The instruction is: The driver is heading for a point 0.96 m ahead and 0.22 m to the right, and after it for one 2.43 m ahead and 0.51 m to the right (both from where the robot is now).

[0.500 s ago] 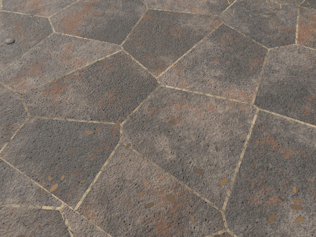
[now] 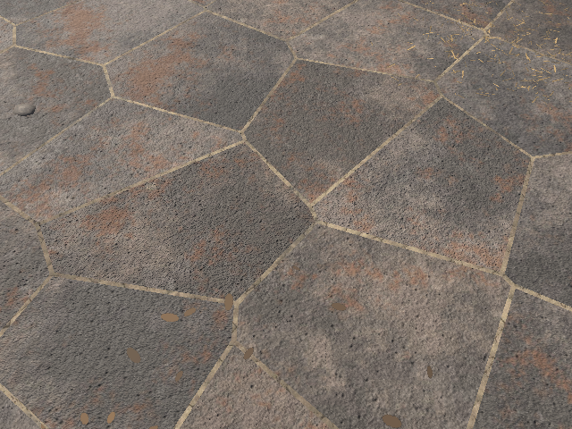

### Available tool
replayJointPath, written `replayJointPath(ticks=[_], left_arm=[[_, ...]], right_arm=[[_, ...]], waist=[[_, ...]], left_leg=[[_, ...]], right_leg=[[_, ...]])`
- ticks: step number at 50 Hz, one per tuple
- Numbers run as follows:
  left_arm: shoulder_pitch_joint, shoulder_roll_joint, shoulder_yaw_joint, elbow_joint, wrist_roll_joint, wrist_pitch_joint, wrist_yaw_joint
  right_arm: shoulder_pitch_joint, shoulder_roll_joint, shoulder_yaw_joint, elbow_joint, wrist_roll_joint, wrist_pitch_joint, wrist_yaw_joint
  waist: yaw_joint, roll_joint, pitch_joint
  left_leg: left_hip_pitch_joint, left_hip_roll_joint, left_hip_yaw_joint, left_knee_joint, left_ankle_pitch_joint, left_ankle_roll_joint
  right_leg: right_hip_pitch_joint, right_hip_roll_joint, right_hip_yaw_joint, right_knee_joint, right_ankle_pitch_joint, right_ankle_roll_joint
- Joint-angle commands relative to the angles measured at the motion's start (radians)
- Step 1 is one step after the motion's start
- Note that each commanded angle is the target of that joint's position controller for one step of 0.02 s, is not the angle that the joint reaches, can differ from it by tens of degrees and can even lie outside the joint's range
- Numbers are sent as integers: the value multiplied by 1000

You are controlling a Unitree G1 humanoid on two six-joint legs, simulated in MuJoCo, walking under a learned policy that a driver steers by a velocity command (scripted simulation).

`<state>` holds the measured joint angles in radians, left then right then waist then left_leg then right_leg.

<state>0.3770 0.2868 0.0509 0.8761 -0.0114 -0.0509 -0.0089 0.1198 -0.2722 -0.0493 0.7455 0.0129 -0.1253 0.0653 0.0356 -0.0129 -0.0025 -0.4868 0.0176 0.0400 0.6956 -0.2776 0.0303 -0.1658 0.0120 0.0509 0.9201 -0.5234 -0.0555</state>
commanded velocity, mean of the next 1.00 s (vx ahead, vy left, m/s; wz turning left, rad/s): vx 0.50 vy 0.00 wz -0.36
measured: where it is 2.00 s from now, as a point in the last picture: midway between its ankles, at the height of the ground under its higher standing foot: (399, 266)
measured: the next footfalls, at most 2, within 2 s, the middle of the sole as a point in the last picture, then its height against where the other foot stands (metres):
right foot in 0.48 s outside the picture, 0.14 m lower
left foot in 0.88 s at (313, 351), level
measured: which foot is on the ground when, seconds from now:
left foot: down 0.00-0.48, up 0.50-0.86, down 0.88-1.00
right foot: up 0.00-0.46, down 0.48-0.90, up 0.92-1.00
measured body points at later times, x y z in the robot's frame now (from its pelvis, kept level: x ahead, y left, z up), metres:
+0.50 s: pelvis +0.31 -0.04 -0.11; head +0.34 -0.06 +0.34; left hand +0.58 +0.12 -0.18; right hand +0.21 -0.30 -0.24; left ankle +0.10 +0.11 -0.67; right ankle +0.40 -0.13 -0.84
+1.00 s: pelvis +0.60 -0.08 -0.12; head +0.62 -0.07 +0.33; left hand +0.78 +0.15 -0.25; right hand +0.65 -0.38 -0.20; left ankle +0.70 -0.01 -0.85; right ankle +0.44 -0.15 -0.76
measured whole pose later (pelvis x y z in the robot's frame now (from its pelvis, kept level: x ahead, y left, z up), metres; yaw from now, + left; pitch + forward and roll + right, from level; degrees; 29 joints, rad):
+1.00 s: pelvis +0.60 -0.08 -0.12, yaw -24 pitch +2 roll +0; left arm 0.30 0.28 0.06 0.80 -0.02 -0.04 0.00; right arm 0.18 -0.25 -0.05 0.69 -0.01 -0.11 0.01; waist 0.01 -0.03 -0.02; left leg -0.40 -0.04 0.00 0.54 -0.18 0.04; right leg -0.36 0.08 0.10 1.14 -0.43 -0.05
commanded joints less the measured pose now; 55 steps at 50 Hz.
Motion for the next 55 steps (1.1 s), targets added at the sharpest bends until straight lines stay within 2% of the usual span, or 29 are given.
replayJointPath(ticks=[1, 2, 3, 5, 6, 9, 12, 18, 21, 23, 24, 25, 26, 27, 28, 29, 30, 32, 36, 40, 42, 44, 45, 46, 47, 48, 50, 52, 55], left_arm=[[-53, 115, 15, -140, -50, -51, -2], [-104, 117, 13, -158, -45, -41, 6], [-104, 114, 21, -149, -33, -25, 7], [-89, 99, 35, -145, -16, 11, -1], [-119, 95, 39, -154, -19, 12, -7], [-191, 33, 30, -191, 7, 4, -28], [-245, 6, 25, -203, 2, 0, -60], [-467, -3, 11, -270, -17, -1, -95], [-436, -5, 6, -247, -9, -13, -102], [-158, 52, 46, -162, 9, -11, -85], [17, 112, 74, -113, 10, -3, -72], [47, 203, 81, -114, 23, -8, -58], [117, 210, 81, -129, -2, 1, -52], [156, 210, 83, -132, 13, 8, -31], [9, 206, 78, -151, 9, 5, -17], [-129, 127, 52, -200, 6, 1, -12], [-217, 126, 46, -219, 15, -7, -10], [-265, 94, 43, -229, 9, -13, -11], [-166, 118, 56, -176, -6, -5, 26], [-58, 98, 51, -127, -16, 8, 20], [-54, 107, 53, -123, -14, 11, 17], [-86, 88, 46, -136, -5, 10, 12], [-107, 53, 31, -154, 5, 6, 10], [38, -1, 13, -151, -14, -12, 10], [15, 61, 20, -144, -16, -17, 7], [-92, 115, 34, -162, -20, -18, 6], [-188, 94, 33, -191, 2, -14, 7], [-156, 69, 34, -185, 3, -10, 5], [-186, 43, 27, -192, 7, -7, 7]], right_arm=[[332, -161, -52, 40, 21, 6, 0], [266, -134, -45, 30, 7, 12, 4], [217, -106, -35, 22, 1, 11, 2], [149, -107, -35, 20, -20, -10, -5], [140, -106, -37, 32, -17, -21, -23], [166, -116, -44, 54, -13, -22, -75], [218, -108, -45, 66, -7, -11, -101], [373, -74, -40, 81, -10, 24, -109], [370, -97, -40, 62, 4, 51, -112], [339, -140, -55, 70, 9, 45, -99], [320, -147, -60, 63, 6, 28, -88], [414, -63, -29, 13, -15, -3, -67], [391, -128, -17, -29, -3, -26, -54], [290, -119, -13, -76, 35, -47, -52], [231, -119, -13, -100, 46, -49, -68], [184, -144, -23, -88, 18, -29, -93], [205, -135, -26, -83, -7, -1, -105], [224, -123, -34, -68, -38, 27, -109], [67, -33, -4, -86, -38, 12, -82], [-49, -60, -12, -122, -16, 7, -64], [-55, -84, -23, -134, -16, 0, -60], [81, -127, -47, -105, -24, -8, -65], [230, -178, -63, -84, -31, -8, -70], [351, -259, -86, -46, -36, -1, -64], [365, -190, -72, -37, -7, 3, -59], [299, -143, -57, -53, -5, 7, -61], [187, -107, -39, -66, -22, 21, -58], [156, -85, -29, -64, -23, 17, -56], [164, -117, -37, -43, -9, 14, -56]], waist=[[-141, 208, -145], [-115, 82, -91], [-80, 21, -48], [-29, 19, 7], [-20, 48, 22], [-31, 67, 26], [-59, 63, 10], [-169, 32, 110], [-154, 27, 126], [0, 15, -4], [98, -54, -81], [40, -271, -211], [100, -221, -440], [133, -166, -463], [38, -13, -351], [-7, 61, -221], [-72, 52, -141], [-112, 45, -47], [-24, -36, -78], [28, -43, -45], [11, -68, -28], [-70, -66, -78], [-138, 15, -184], [-115, 300, -317], [-130, 264, -285], [-146, 154, -131], [-97, 53, 3], [-55, 106, -5], [-50, 111, -10]], left_leg=[[673, 333, -569, -336, 147, 291], [550, 319, -491, -343, 200, 271], [432, 320, -429, -363, 181, 268], [262, 286, -337, -414, 136, 243], [256, 277, -291, -415, 126, 199], [157, 177, -68, -385, 138, 147], [124, 163, 21, -307, 80, 109], [390, 248, -24, -50, 17, 75], [395, 274, -12, 75, 185, 57], [226, 223, 60, 392, 413, 46], [34, 129, 124, 776, 273, 22], [-417, 31, 65, 1174, -469, -27], [-452, 40, -112, 1157, -459, -39], [-536, 37, -187, 1091, -351, -43], [-560, 69, -188, 853, -131, -42], [-514, 82, -157, 814, -81, -61], [-403, 102, -181, 701, -40, -104], [-245, 137, -173, 444, -88, -142], [26, 43, -67, 28, 296, -120], [18, 7, -75, -126, 313, -62], [39, 2, -76, -169, 253, -22], [242, 4, -77, -204, 252, 36], [469, 127, -211, -202, 276, 94], [785, 342, -628, -271, 130, 275], [802, 384, -820, -365, -150, 279], [684, 344, -709, -393, -218, 234], [453, 263, -515, -436, -51, 204], [362, 205, -406, -474, 92, 182], [339, 195, -314, -515, 227, 197]], right_leg=[[-686, 13, 104, 474, -4, -35], [-658, -31, 79, 438, 61, -33], [-610, -82, 88, 328, 107, -23], [-500, -126, 100, 208, 217, -14], [-511, -141, 136, 124, 302, -22], [-420, -72, 62, -143, 716, -12], [-312, -28, 17, -283, 996, -24], [-566, -48, 49, -428, 963, -30], [-498, -63, -8, -504, 839, -30], [-61, 5, -98, -499, 823, -94], [244, -20, -64, -506, 974, -166], [690, -223, 200, -187, 1404, -304], [792, -311, 403, -224, 1305, -411], [780, -356, 555, -394, 857, -433], [585, -357, 634, -524, 452, -378], [395, -345, 649, -588, 437, -349], [159, -338, 618, -597, 619, -369], [-84, -247, 458, -605, 726, -324], [-209, -77, 201, -603, 787, -207], [-64, -125, 273, -571, 583, -170], [-6, -153, 314, -534, 553, -149], [-18, -99, 282, -395, 684, -108], [-125, -27, 198, -145, 579, -67], [-433, 125, 98, 227, 137, 7], [-608, 85, 136, 349, -57, 15], [-667, 32, 132, 385, 24, 11], [-623, -49, 63, 274, 161, 15], [-511, -84, 45, 174, 213, 25], [-497, -93, 10, 29, 279, 51]])
Keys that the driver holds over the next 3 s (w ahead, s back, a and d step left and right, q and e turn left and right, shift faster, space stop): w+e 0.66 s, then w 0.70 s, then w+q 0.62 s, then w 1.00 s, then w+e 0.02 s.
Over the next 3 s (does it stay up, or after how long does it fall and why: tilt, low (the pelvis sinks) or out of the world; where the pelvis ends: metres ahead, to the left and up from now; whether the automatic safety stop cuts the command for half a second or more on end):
stays up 1.65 -0.32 -0.13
